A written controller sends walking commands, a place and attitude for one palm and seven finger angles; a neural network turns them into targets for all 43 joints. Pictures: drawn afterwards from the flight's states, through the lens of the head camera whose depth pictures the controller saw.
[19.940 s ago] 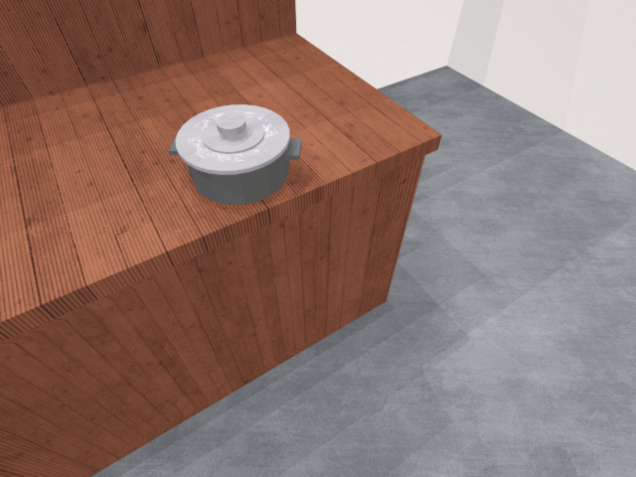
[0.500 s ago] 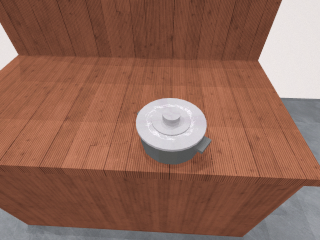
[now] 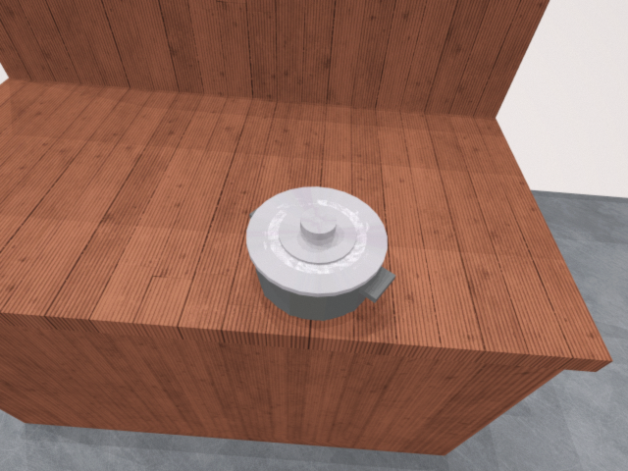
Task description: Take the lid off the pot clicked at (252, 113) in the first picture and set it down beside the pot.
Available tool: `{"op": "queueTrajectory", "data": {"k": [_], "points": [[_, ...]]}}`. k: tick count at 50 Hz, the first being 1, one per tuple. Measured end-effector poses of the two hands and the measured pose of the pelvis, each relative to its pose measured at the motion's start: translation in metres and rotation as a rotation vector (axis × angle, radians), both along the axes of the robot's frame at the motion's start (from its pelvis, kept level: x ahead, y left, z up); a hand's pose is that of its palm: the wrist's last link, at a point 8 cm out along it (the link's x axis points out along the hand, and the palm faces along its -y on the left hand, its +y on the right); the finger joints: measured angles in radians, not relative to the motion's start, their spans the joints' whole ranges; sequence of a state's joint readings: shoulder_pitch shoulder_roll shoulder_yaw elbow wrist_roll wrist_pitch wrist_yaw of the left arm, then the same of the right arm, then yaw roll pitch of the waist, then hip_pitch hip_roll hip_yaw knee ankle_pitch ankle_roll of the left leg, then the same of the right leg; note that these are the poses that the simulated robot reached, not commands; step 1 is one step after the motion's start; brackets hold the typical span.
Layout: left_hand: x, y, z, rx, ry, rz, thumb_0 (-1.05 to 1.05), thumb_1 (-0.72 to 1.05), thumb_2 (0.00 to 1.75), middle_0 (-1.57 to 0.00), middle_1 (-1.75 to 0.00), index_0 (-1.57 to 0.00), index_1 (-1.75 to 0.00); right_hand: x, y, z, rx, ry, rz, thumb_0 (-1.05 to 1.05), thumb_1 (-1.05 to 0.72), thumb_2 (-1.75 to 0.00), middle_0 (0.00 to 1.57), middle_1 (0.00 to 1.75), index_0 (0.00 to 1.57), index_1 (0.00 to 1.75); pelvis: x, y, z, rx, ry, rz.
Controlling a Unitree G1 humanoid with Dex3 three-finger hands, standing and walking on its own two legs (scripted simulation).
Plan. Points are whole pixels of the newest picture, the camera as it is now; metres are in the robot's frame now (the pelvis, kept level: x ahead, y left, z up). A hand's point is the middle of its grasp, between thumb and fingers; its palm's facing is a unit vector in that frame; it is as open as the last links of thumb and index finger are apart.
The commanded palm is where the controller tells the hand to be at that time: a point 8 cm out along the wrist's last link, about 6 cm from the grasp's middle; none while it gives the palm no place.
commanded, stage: look again from close up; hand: left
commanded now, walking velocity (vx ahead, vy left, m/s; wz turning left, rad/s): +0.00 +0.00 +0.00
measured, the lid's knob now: (318, 223) +0.42 +0.03 +0.09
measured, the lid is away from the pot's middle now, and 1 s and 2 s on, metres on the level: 0.00 0.00 0.00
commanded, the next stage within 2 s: shuffle to correct the standing spot in 0.32 s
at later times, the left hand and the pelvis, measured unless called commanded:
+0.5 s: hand out of the picture -0.02 +0.16 -0.18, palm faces +0.02 -0.99 -0.14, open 7.4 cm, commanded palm none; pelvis -0.01 +0.00 +0.00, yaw +0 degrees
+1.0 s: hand out of the picture -0.05 +0.14 -0.18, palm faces -0.01 -0.98 -0.20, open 7.4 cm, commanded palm none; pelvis -0.04 -0.03 +0.00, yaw -1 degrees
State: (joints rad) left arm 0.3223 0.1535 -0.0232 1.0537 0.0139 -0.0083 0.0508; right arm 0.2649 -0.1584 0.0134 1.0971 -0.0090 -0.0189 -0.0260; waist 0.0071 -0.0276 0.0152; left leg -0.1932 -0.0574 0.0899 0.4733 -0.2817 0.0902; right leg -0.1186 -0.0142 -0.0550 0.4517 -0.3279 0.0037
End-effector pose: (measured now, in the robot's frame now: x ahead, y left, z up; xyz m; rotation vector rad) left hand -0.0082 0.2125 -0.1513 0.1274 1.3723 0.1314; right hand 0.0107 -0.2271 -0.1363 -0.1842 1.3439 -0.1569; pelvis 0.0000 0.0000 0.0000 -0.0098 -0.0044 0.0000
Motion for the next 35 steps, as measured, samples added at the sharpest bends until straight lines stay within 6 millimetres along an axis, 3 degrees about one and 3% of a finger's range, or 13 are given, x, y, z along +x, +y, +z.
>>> {"op": "queueTrajectory", "data": {"k": [35], "points": [[-0.029, -0.006, -0.003, -0.027, 0.071, -0.003, 0.01, 0.91, 0.90, -0.20, -0.30, -0.20, -0.30, -0.038, 0.007, 0.002, 0.002, 0.070, -0.056, 0.01, -0.93, -0.90, 0.20, 0.30, 0.20, 0.30, -0.018, -0.001, 0.002, -0.003, 0.005, -0.009]]}}
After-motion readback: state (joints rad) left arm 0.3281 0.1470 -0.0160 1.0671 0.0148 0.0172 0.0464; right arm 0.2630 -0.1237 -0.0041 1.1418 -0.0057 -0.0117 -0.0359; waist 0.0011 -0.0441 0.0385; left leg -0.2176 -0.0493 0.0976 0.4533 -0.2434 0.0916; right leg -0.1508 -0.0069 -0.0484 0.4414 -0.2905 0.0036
